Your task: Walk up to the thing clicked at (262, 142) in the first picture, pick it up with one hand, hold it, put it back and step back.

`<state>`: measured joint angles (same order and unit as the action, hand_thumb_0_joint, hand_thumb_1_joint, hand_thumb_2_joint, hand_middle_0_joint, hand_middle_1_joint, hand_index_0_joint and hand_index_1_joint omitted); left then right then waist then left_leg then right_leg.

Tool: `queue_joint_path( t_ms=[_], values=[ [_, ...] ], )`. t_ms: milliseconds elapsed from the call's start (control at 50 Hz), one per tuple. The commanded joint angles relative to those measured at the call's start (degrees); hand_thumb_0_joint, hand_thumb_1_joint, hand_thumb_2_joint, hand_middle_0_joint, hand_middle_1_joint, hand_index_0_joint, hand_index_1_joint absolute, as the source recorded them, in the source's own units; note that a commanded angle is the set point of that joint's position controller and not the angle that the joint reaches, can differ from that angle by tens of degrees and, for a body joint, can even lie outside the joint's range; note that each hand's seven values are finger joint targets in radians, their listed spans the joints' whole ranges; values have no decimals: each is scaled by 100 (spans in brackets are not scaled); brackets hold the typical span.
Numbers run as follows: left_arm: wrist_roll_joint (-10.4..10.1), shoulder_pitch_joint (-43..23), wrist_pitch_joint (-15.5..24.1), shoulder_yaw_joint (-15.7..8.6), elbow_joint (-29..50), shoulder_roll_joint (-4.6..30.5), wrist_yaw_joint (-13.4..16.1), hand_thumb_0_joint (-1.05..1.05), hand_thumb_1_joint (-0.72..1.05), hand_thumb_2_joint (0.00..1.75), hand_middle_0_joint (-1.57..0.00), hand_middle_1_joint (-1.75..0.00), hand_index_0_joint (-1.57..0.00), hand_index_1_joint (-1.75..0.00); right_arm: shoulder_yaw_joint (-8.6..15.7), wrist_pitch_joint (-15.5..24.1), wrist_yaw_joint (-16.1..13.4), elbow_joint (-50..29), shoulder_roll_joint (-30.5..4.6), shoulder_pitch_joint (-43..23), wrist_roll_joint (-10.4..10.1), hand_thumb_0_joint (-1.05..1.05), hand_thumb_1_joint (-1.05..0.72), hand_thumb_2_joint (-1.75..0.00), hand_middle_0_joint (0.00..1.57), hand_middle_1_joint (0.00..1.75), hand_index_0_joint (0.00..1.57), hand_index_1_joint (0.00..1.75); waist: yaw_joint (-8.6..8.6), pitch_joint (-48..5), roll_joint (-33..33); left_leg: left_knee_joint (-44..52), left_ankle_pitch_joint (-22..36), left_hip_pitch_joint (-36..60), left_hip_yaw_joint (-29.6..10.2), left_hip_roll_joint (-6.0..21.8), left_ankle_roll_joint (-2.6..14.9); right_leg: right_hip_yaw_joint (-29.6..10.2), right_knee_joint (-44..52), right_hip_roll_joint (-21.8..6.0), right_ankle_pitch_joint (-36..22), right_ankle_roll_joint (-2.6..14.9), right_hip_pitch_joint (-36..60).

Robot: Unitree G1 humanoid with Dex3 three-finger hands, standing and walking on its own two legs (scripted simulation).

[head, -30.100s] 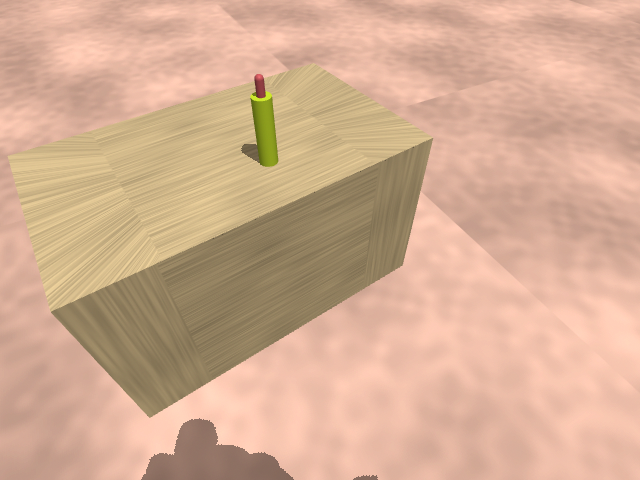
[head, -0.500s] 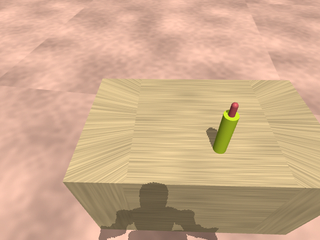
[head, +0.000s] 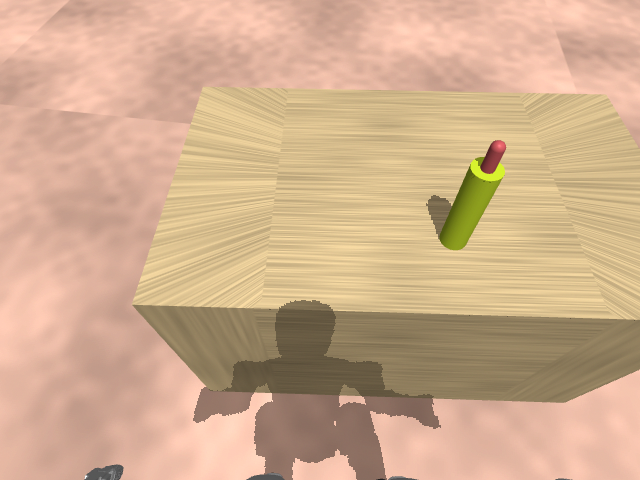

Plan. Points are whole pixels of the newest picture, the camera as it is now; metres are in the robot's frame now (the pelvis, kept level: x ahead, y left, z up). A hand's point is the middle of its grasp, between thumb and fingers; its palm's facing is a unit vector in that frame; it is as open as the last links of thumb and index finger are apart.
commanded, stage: step back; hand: right
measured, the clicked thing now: (473, 198) +0.55 -0.24 -0.05
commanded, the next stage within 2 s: none
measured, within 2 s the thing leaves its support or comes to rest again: neither
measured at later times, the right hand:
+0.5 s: hand out of the picture +0.00 -0.22 -0.15, palm faces +0.06 +0.92 -0.39, open 7.4 cm
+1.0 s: hand out of the picture -0.13 -0.21 -0.14, palm faces -0.05 +0.90 -0.43, open 7.4 cm
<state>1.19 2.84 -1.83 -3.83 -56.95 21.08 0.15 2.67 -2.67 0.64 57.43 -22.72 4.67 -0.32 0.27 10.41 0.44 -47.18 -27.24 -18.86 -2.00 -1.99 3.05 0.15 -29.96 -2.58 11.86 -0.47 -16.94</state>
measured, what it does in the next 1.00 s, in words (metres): walks backwards: right foot, then left foot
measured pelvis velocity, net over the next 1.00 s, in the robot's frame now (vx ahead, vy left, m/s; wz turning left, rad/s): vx -0.21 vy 0.06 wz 0.00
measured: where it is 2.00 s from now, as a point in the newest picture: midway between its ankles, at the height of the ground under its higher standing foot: outside the picture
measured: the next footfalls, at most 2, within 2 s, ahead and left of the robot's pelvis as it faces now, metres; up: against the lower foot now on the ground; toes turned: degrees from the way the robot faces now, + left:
right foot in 0.54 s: -0.07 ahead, -0.08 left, +0.00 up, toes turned -1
left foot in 0.88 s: -0.15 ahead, +0.17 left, +0.00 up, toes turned -3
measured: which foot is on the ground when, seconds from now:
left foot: down 0.00-0.56, up 0.58-0.86, down 0.88-1.00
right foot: down 0.00-0.10, up 0.12-0.52, down 0.54-0.90, up 0.92-1.00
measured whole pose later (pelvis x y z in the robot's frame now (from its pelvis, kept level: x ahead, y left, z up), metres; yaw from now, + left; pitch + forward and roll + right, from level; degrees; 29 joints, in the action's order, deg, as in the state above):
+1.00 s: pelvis -0.21 +0.06 -0.01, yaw +0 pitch -3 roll -1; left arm 1.0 5.6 -5.3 -4.9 -45.6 22.3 0.3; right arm 1.7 -1.0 -0.3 50.0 -19.8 10.5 1.9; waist 0.7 10.2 3.0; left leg -36.3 -18.1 -15.4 -3.0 -0.6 1.2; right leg -7.0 -61.1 5.7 29.7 0.8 -27.1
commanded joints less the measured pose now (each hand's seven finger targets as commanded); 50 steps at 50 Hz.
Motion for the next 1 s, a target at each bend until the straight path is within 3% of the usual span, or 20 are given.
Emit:
queue_joint_path(
  t_ms=[0, 40, 60, 80, 100, 240, 360, 480, 520, 540, 560, 580, 660, 800, 840, 860, 880, 900, 920, 980],
  values=[
    [84, -481, 93, -280, 830, 1453, 142, 0, 90, 90, -20, -30, -20, -30, 285, 72, -62, -385, -965, 834, 12, 0, -90, -90, 20, 30, 20, 30, 126, -1584, 1008, 480, 280, 273, -89, 172, 0, -1027, 61, -1318, -2314, 1098, 675],
    [-16, -480, -15, -237, 964, 1357, 121, 0, 90, 90, -20, -30, -20, -30, 350, 154, -105, -390, -988, 998, 122, 0, -90, -90, 20, 30, 20, 30, 264, -1410, 423, 2203, 2234, 620, -50, 351, -97, -644, -742, -820, -1570, 647, 439],
    [-95, -376, -68, -189, 1043, 1048, 121, 0, 90, 90, -20, -30, -20, -30, 451, 188, -131, -432, -1339, 900, 235, 0, -90, -90, 20, 30, 20, 30, 167, -1366, -820, 2580, 3902, 899, -1192, 1059, -49, -326, -1732, 53, -459, 336, -146],
    [-110, -382, -97, -167, 1088, 837, 167, 0, 90, 90, -20, -30, -20, -30, 543, 217, -140, -498, -1733, 878, 280, 0, -90, -90, 20, 30, 20, 30, 162, -1257, -1443, 2581, 5230, 1623, -2143, 1654, 277, -544, -2358, 942, 2173, 229, -1380],
    [-52, -81, -152, -202, 980, 978, 216, 0, 90, 90, -20, -30, -20, -30, 539, 215, -156, -588, -1762, 766, 271, 0, -90, -90, 20, 30, 20, 30, 40, -1300, -720, 2291, 5607, 1307, -1959, 1935, 589, -1033, -3004, 857, 2475, 200, -1197],
    [-73, 401, -131, -267, 865, 1124, 200, 0, 90, 90, -20, -30, -20, -30, 411, 250, -323, -936, -1175, 202, 194, 0, -90, -90, 20, 30, 20, 30, -128, -1279, -800, 2044, 4852, 1849, -1065, 1455, 635, -1111, -3835, 854, 1399, 13, -1431],
    [-29, 124, -59, -266, 1176, 1037, 146, 0, 90, 90, -20, -30, -20, -30, 466, 218, -346, -985, -1254, 755, 152, 0, -90, -90, 20, 30, 20, 30, 302, -1287, -741, 1905, 4764, 2258, -1158, 1673, 952, -770, -2126, 580, 1619, -68, -1130],
    [49, 896, 15, -316, 937, 966, 70, 0, 90, 90, -20, -30, -20, -30, 450, 162, -257, -1223, -1382, 186, 110, 0, -90, -90, 20, 30, 20, 30, -76, -1530, -710, 1672, 3387, 1139, -1056, 1605, 790, -218, -44, 359, 599, 232, 422],
    [114, 1092, 76, -408, 902, 1218, 57, 0, 90, 90, -20, -30, -20, -30, 361, 148, -225, -1256, -1190, 85, 34, 0, -90, -90, 20, 30, 20, 30, -151, -1518, -24, 1287, 2408, 139, -767, 1154, 312, -942, 408, -87, -441, 477, 1095],
    [119, 938, 98, -473, 1007, 1498, 51, 0, 90, 90, -20, -30, -20, -30, 292, 152, -219, -1310, -992, 43, -3, 0, -90, -90, 20, 30, 20, 30, -118, -1334, 857, 523, 1241, -554, -400, 374, -48, -2025, 773, -835, -844, 891, 1123],
    [63, 540, 77, -535, 1178, 1879, 33, 0, 90, 90, -20, -30, -20, -30, 315, 115, -256, -1292, -936, -18, 0, 0, -90, -90, 20, 30, 20, 30, -277, -965, 1654, -862, -650, -538, -17, -416, -283, -2991, 1223, -1889, -1087, 1872, 141],
    [102, 308, 110, -513, 1358, 1798, 47, 0, 90, 90, -20, -30, -20, -30, 367, 92, -269, -1212, -1068, 90, 38, 0, -90, -90, 20, 30, 20, 30, -200, -644, 1343, -1747, -919, -345, -488, -277, -343, -3191, 1223, -2028, -1360, 1997, -481],
    [57, 15, 96, -433, 1537, 1245, 108, 0, 90, 90, -20, -30, -20, -30, 274, 157, -240, -1028, -985, 596, -14, 0, -90, -90, 20, 30, 20, 30, 27, -932, 642, -2009, -199, -671, -590, -557, -316, -1302, 610, -911, -2338, 1288, 372],
    [74, 460, -31, -392, 1702, 1255, 139, 0, 90, 90, -20, -30, -20, -30, 240, 302, -273, -1181, -869, 814, 85, 0, -90, -90, 20, 30, 20, 30, -167, -1599, 1038, 1393, 308, -390, -35, 135, -320, -1129, -436, -941, -2800, 1120, 1922],
    [-8, 353, -134, -356, 1770, 1308, 78, 0, 90, 90, -20, -30, -20, -30, 314, 351, -270, -1072, -868, 1111, 159, 0, -90, -90, 20, 30, 20, 30, 8, -1606, 791, 2654, 2026, 527, 161, 59, -260, -855, -964, -636, -2109, 787, 1168],
    [-22, 528, -172, -298, 1811, 1082, 59, 0, 90, 90, -20, -30, -20, -30, 421, 363, -269, -1138, -1203, 962, 247, 0, -90, -90, 20, 30, 20, 30, -120, -1558, 173, 2582, 2642, 1112, -818, 716, -51, -724, -1338, -245, -902, 484, 118],
    [-52, 517, -175, -274, 1869, 856, 59, 0, 90, 90, -20, -30, -20, -30, 550, 357, -254, -1227, -1765, 779, 306, 0, -90, -90, 20, 30, 20, 30, -107, -1462, -1186, 2771, 3501, 1515, -2504, 1989, 502, -316, -2313, 696, 1523, 222, -1184],
    [2, 203, -187, -412, 1863, 1116, 134, 0, 90, 90, -20, -30, -20, -30, 599, 343, -226, -1307, -2141, 725, 257, 0, -90, -90, 20, 30, 20, 30, 176, -1304, -1145, 2773, 3617, 446, -2928, 2654, 1350, -902, -3281, 799, 2583, 102, -854],
    [32, 46, -189, -432, 1825, 1242, 156, 0, 90, 90, -20, -30, -20, -30, 600, 358, -260, -1328, -2089, 527, 267, 0, -90, -90, 20, 30, 20, 30, 213, -1019, -1117, 2950, 3131, -203, -3144, 2765, 1546, -1194, -3917, 713, 2563, 109, -709],
    [-81, 751, -199, -460, 1500, 1173, 69, 0, 90, 90, -20, -30, -20, -30, 391, 370, -296, -1457, -1374, -149, 264, 0, -90, -90, 20, 30, 20, 30, -318, -904, -822, 2482, 3667, 397, -1154, 1629, 864, -1285, -4583, 921, 1603, 159, -1153]
  ],
)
